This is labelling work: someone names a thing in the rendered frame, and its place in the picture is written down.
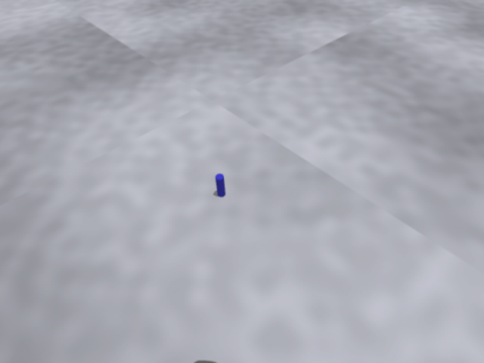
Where can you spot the can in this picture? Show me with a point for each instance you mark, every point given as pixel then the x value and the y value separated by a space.
pixel 220 184

